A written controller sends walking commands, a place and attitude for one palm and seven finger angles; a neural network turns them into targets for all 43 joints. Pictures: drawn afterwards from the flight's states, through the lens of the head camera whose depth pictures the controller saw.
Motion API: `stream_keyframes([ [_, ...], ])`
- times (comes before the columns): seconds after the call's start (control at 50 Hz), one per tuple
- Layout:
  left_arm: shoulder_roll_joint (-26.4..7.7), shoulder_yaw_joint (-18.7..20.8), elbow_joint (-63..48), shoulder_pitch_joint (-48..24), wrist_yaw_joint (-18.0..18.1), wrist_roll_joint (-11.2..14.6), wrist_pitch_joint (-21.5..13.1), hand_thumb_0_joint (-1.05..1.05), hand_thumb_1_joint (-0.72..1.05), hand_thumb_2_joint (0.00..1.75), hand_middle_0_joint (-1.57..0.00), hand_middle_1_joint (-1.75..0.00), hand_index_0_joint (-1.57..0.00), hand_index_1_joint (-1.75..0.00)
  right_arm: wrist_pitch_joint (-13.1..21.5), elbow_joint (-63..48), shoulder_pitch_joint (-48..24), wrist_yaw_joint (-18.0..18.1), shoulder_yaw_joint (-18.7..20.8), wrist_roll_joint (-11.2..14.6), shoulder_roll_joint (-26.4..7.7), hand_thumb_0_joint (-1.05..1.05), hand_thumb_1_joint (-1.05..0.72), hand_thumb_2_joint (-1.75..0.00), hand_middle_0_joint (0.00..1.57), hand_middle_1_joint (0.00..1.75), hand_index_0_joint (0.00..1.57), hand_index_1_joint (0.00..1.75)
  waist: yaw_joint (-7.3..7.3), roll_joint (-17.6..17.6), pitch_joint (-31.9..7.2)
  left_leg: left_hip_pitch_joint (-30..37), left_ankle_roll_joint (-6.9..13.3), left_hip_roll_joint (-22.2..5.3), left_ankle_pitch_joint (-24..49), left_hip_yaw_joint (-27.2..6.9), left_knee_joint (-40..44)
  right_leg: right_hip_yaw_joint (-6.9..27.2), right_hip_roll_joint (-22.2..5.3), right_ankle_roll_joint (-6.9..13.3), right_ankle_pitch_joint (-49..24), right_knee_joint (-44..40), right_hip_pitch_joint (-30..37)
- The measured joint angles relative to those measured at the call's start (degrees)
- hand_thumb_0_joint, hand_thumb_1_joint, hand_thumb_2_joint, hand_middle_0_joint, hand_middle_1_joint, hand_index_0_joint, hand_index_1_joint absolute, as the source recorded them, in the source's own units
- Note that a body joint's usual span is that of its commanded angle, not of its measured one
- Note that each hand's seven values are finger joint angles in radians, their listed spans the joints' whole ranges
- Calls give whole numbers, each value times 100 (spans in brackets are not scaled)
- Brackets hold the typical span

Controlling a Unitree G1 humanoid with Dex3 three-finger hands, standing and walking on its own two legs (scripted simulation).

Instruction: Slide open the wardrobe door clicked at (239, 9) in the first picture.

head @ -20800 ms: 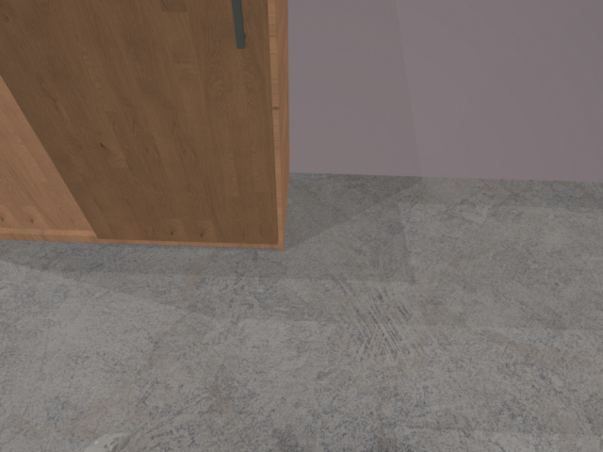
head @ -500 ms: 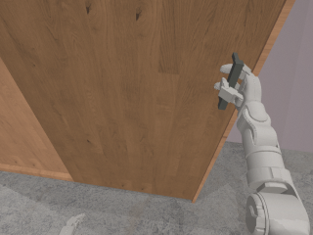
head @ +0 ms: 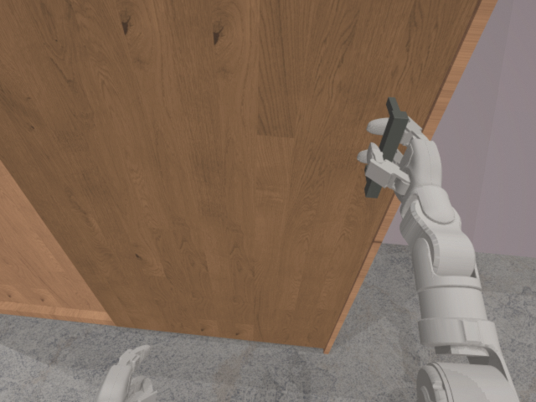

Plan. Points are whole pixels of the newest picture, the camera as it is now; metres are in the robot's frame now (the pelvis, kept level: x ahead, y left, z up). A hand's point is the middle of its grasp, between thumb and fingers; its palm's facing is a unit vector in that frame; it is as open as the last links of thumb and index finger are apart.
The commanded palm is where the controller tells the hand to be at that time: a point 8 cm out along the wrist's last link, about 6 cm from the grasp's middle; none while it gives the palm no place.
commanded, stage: tug the door sideways, standing still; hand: right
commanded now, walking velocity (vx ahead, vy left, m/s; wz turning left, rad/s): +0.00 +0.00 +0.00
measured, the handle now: (381, 149) +0.45 -0.15 +0.18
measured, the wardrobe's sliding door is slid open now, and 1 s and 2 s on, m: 0.00 0.01 0.08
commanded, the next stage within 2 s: step sideways, sliding the door along in 0.78 s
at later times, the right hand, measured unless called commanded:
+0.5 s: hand (368, 165) +0.40 -0.11 +0.19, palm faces +0.12 +0.99 -0.03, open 5.5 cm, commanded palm +0.37 -0.11 +0.18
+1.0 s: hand (365, 167) +0.40 -0.11 +0.19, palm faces +0.06 +0.99 -0.09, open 5.6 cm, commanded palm +0.38 -0.14 +0.19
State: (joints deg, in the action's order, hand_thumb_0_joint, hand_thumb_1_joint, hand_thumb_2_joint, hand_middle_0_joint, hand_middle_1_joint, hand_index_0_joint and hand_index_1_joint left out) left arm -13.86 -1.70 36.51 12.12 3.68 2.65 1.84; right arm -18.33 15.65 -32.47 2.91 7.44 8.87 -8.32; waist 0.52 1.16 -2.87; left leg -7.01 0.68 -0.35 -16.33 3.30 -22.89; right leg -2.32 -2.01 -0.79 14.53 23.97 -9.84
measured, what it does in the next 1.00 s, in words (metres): stands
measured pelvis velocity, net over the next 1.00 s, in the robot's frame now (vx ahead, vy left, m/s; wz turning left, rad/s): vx -0.04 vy -0.01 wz -0.02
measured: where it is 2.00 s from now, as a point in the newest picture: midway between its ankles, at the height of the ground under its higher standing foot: outside the picture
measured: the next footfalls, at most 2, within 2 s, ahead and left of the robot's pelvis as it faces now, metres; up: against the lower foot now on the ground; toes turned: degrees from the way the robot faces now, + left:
left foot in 1.78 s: +0.20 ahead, +0.33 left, +0.00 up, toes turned -5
right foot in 1.98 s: +0.09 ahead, +0.10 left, +0.00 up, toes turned -20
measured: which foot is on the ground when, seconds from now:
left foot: down 0.00-1.00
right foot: down 0.00-1.00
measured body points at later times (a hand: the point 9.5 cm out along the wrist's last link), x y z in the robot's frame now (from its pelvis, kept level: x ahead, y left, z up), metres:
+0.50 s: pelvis -0.02 -0.01 +0.00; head -0.02 +0.01 +0.45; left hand +0.12 +0.21 -0.12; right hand +0.39 -0.17 +0.19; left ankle -0.05 +0.11 -0.74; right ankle -0.02 -0.13 -0.74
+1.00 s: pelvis -0.04 -0.01 -0.01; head -0.03 +0.00 +0.44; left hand +0.11 +0.22 -0.12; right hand +0.39 -0.16 +0.19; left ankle -0.05 +0.11 -0.74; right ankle -0.02 -0.13 -0.74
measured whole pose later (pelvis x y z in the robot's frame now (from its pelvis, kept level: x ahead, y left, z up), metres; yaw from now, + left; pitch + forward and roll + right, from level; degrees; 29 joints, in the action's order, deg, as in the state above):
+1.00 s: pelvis -0.04 -0.01 -0.01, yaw -1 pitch +1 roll +0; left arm -12.2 -2.5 41.1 12.3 3.5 1.6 -3.6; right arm -0.7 37.1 -44.6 7.1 0.7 6.7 -9.8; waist 0.2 1.7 -0.7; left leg -13.8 -0.2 -1.8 -16.8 4.1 -29.7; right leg -1.3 -0.8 0.1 14.1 29.5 -16.5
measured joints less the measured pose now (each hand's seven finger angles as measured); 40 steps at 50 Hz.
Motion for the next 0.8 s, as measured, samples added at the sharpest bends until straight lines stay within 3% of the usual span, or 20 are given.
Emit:
stream_keyframes([
  [0.1, 19, 13, 54, -126, -6, -48, 0, 1, 91, 90, -20, -30, -20, -30, -67, 157, -233, 200, -157, -68, 146, 1, -75, -84, 38, 140, 42, 140, 83, 26, 0, -71, -5, -46, -39, 113, -79, 113, 48, 7, 2, 88, -124],
  [0.3, 181, -48, 122, -41, -64, -75, -73, 1, 91, 90, -20, -30, -20, -30, 207, 734, -607, 486, -354, -177, 251, 0, -77, -83, 37, 140, 36, 140, 101, 60, 59, -153, -15, -106, -82, 223, -248, 227, 109, 22, -8, 239, -248],
  [0.8, 144, -16, 549, 273, -164, -64, -588, 1, 91, 90, -20, -30, -20, -30, 846, 1950, -1419, 767, -777, -67, 294, -1, -79, -81, 36, 140, 31, 140, 104, 19, 127, -469, -60, -181, -16, 294, -462, 305, 182, 78, -90, 474, -613],
])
